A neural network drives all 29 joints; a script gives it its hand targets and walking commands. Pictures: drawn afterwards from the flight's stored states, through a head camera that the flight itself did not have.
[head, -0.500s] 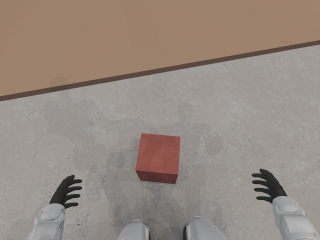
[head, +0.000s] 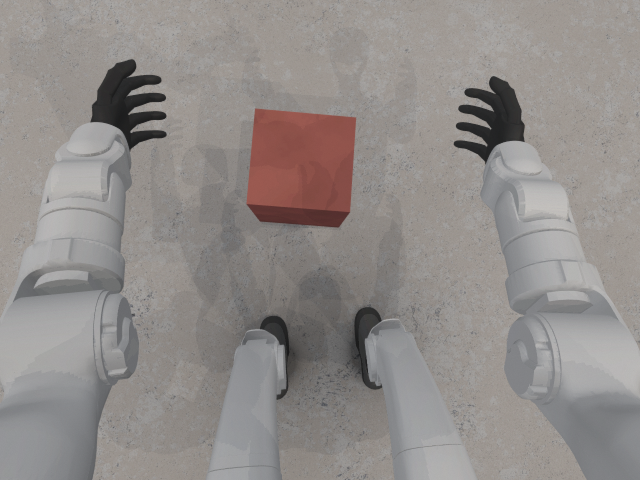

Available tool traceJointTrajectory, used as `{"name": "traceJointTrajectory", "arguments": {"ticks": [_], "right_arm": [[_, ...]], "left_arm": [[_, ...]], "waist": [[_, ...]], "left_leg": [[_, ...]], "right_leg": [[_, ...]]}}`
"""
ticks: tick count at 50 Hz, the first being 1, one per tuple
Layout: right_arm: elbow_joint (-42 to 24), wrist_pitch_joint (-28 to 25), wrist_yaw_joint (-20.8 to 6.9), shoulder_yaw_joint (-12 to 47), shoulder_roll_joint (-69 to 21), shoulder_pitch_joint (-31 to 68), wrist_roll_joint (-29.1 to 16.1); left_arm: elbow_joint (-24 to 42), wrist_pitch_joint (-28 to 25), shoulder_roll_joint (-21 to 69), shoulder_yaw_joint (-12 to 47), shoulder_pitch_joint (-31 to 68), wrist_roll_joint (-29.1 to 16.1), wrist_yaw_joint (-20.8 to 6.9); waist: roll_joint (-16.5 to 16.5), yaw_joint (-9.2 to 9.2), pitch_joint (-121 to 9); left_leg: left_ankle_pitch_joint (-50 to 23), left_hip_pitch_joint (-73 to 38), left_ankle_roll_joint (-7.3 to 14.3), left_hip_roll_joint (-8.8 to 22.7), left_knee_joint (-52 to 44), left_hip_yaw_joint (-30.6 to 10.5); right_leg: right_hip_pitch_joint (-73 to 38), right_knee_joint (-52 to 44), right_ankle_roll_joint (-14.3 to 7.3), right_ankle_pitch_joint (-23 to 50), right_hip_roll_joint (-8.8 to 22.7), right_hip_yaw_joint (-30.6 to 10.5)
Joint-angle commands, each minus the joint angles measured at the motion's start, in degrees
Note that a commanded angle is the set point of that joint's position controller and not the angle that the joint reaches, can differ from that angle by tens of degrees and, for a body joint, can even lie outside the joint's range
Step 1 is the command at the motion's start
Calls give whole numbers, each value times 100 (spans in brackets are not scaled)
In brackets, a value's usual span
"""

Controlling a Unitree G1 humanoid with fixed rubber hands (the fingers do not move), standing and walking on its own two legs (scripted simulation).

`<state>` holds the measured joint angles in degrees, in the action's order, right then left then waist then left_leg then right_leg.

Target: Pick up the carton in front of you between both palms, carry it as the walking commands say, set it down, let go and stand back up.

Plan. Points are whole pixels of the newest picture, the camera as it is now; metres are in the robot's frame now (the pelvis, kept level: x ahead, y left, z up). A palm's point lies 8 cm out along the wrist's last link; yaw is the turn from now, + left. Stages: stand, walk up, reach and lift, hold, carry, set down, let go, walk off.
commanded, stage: reach and lift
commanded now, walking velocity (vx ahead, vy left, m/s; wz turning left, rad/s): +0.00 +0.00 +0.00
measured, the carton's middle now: (302, 175) +0.56 +0.01 -0.55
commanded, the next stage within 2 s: none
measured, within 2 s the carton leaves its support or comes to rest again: neither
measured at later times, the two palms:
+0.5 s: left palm (175, 93) +0.60 +0.18 -0.19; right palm (434, 118) +0.54 -0.18 -0.19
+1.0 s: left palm (211, 156) +0.58 +0.19 -0.42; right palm (398, 167) +0.53 -0.19 -0.42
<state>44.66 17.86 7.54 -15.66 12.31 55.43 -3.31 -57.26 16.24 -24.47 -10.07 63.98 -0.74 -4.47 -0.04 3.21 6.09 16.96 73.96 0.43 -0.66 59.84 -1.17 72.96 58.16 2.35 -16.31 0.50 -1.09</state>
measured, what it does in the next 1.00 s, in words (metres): lowers itself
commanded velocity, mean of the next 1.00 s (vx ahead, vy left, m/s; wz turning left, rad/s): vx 0.00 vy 0.00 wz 0.00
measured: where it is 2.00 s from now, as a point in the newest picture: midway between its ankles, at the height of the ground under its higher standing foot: (324, 367)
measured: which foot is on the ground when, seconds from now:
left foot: down 0.00-1.00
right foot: down 0.00-1.00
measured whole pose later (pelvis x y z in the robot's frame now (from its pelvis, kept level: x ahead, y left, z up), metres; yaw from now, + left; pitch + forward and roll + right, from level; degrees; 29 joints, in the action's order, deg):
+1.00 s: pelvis -0.02 +0.00 -0.26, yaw -3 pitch +44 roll -5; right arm 55.8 9.9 10.5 -15.8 14.2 85.0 -8.9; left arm -68.0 9.5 -31.1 -0.8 95.0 -8.7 0.4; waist -1.7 3.0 16.6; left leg 31.3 128.8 -1.8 -3.3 116.6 -4.8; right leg 126.7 113.7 5.1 -30.8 -3.7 -1.7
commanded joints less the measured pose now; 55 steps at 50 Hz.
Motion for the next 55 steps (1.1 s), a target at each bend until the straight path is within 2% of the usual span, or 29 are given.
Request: {"name": "traceJointTrajectory", "arguments": {"ticks": [1,5,8,10,13,17,20,22,26,31,35,39,40,41,43,46,49,53,55], "right_arm": [[-371,-83,59,-325,591,1940,141],[-290,-185,56,-691,461,2612,417],[-361,-295,41,-934,343,2980,593],[-449,-370,33,-1069,258,3018,698],[-665,-503,1,-1179,115,2789,805],[-726,-815,-96,-1351,-168,2348,975],[-670,-1067,-156,-1495,-324,2087,1152],[-602,-1184,-168,-1549,-390,1979,1238],[-360,-1309,-151,-1557,-444,1931,1270],[-202,-1352,-18,-1063,-281,2115,795],[-265,-1307,151,-523,76,2522,212],[-300,-1192,282,-171,447,3036,-277],[-316,-1141,310,-101,541,3211,-369],[-338,-1085,344,-62,689,3456,-452],[-154,-967,369,-21,758,3710,-570],[207,-863,351,-9,871,4224,-617],[710,-880,273,-51,883,4595,-562],[1207,-995,168,-154,945,4902,-395],[1284,-1083,140,-177,1032,5059,-327]], "left_arm": [[170,-101,-892,-222,2272,132,-47],[-69,-216,-903,-408,3049,367,-109],[-84,-322,-874,-533,3507,532,-138],[-33,-382,-836,-632,3636,665,-139],[164,-469,-708,-776,3585,841,-120],[269,-677,-264,-983,3223,1023,-73],[255,-846,63,-1182,2868,1186,-30],[249,-939,179,-1289,2676,1277,14],[145,-1081,198,-1265,2395,1229,150],[77,-1211,-256,-874,2549,749,389],[166,-1223,-674,-258,3075,119,524],[308,-1090,-967,293,3684,-406,559],[351,-1032,-1042,410,3859,-520,557],[406,-972,-1138,540,4029,-647,563],[182,-858,-1216,700,4386,-761,550],[-182,-753,-1305,855,4830,-836,520],[-694,-752,-1294,925,5038,-823,467],[-1096,-833,-1338,907,5215,-749,418],[-1027,-905,-1383,864,5369,-733,418]], "waist": [[414,76,-5119],[446,138,-5415],[487,165,-5728],[539,183,-6126],[681,172,-6769],[815,144,-6740],[809,124,-6500],[749,83,-6350],[494,-9,-6110],[287,-119,-6591],[370,-61,-7364],[724,3,-7807],[784,17,-7934],[814,20,-8092],[857,64,-7603],[847,67,-6883],[749,38,-6046],[591,18,-5328],[500,-27,-5118]], "left_leg": [[96,-2531,-206,-203,-672,168],[-88,-2355,-195,-266,-589,204],[-545,-2385,-178,-309,-486,211],[-1144,-2627,-164,-340,-384,204],[-2474,-3254,-160,-359,-189,126],[-4081,-3547,-145,-255,155,-137],[-4642,-3237,-141,-167,491,-278],[-4328,-2592,-167,-177,729,-242],[-3168,-688,-214,-261,1362,-92],[-2585,771,-276,-308,2356,57],[-2377,975,-286,-262,3203,150],[-2253,530,-299,-213,3971,215],[-2133,427,-304,-201,4118,239],[-1666,546,-320,-186,4184,290],[-1172,647,-299,-129,4364,278],[-308,980,-262,-36,4545,244],[282,1471,-237,52,4711,175],[389,1889,-236,74,5028,74],[361,2160,-238,54,5182,50]], "right_leg": [[-1800,-449,100,-158,-335,504],[-1651,-351,130,48,-390,567],[-1547,-284,153,438,-448,599],[-1566,-242,164,882,-496,616],[-1515,-170,148,1726,-556,639],[-605,-22,144,2455,-560,601],[223,202,197,2633,-556,570],[520,474,236,2531,-559,543],[793,1386,284,2227,-564,481],[566,2603,292,2523,-525,388],[520,3464,289,2573,-504,425],[1079,4032,255,2059,-510,549],[1107,4143,244,1886,-505,580],[907,4270,214,1592,-481,605],[1387,4428,213,1000,-447,694],[1799,4676,196,180,-360,740],[2101,4946,176,-285,-301,715],[2233,5327,162,-345,-288,675],[2169,5503,139,-277,-277,612]]}}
